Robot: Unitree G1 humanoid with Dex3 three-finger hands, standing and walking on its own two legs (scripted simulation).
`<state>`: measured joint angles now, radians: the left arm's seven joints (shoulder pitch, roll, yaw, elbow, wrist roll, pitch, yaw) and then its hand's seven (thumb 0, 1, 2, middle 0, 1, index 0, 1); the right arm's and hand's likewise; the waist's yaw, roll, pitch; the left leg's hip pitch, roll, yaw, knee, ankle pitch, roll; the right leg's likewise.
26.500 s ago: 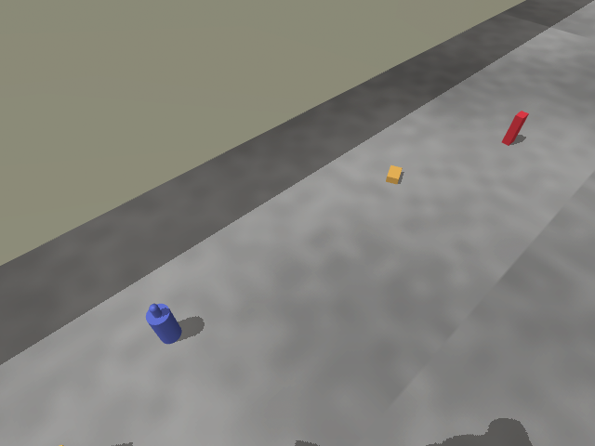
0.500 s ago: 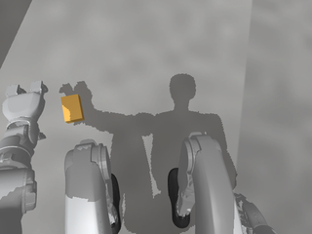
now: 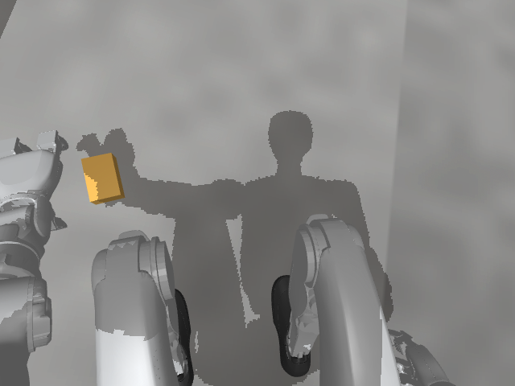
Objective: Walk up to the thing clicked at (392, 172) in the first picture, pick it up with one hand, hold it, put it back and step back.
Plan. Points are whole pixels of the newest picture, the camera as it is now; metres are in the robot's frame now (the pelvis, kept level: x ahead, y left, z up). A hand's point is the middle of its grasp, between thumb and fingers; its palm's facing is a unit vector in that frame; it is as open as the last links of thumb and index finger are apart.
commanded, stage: rise first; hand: left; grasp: from above
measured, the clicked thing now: (103, 178) +0.45 +0.28 -0.31
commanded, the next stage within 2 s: approach in 1.80 s
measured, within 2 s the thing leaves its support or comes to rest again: neither
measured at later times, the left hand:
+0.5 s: hand (51, 186) +0.41 +0.32 -0.19, palm faces -0.41 -0.13 -0.90, open 14.1 cm
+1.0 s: hand (51, 182) +0.42 +0.33 -0.19, palm faces -0.41 -0.12 -0.90, open 14.0 cm
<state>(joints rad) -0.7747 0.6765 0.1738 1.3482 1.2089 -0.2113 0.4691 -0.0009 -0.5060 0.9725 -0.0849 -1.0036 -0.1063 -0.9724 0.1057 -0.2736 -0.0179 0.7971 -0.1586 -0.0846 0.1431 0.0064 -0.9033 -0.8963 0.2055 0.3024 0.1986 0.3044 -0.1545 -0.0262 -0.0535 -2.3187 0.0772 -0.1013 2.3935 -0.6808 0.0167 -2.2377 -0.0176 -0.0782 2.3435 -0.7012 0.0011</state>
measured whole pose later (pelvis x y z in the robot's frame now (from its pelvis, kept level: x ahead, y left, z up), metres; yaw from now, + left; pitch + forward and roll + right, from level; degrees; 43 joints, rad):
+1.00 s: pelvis +0.00 +0.00 -0.01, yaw -1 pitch +32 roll -7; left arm -0.84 0.73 0.19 1.45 1.21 -0.17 0.47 0.00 -0.52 1.00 -0.12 -0.98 -0.11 -0.97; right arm 0.13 -0.28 0.03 0.79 -0.17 -0.12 0.19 0.01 -0.90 -0.89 0.21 0.30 0.20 0.30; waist -0.20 -0.02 -0.04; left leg -2.35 0.07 -0.13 2.44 -0.67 0.02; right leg -2.25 -0.01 -0.10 2.37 -0.68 0.01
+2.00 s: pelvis -0.01 +0.00 -0.01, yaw -1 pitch +32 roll -7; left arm -0.86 0.74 0.18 1.48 1.23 -0.20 0.47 0.00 -0.45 0.94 -0.19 -0.90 -0.18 -0.90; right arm 0.13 -0.29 0.03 0.79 -0.18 -0.13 0.21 0.01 -0.90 -0.89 0.21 0.30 0.20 0.30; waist -0.21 -0.03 -0.04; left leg -2.35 0.06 -0.13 2.44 -0.66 0.02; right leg -2.25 -0.01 -0.10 2.37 -0.68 0.01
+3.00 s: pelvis +0.00 +0.01 -0.04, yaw -5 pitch +28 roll -12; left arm -0.95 0.80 0.09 1.77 1.30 -0.20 0.80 0.00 -0.53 0.99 -0.09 -0.96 -0.08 -0.95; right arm 0.03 -0.31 0.15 0.80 -0.31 -0.26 0.33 0.00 -0.90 -0.89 0.20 0.30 0.20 0.30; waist -0.31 -0.10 0.07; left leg -2.37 0.06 -0.21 2.56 -0.71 0.02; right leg -2.23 0.01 -0.15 2.43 -0.71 0.03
